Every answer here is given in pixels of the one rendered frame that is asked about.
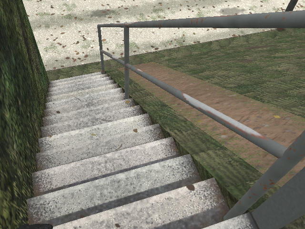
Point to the stairs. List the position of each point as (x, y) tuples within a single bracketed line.
[(103, 164)]

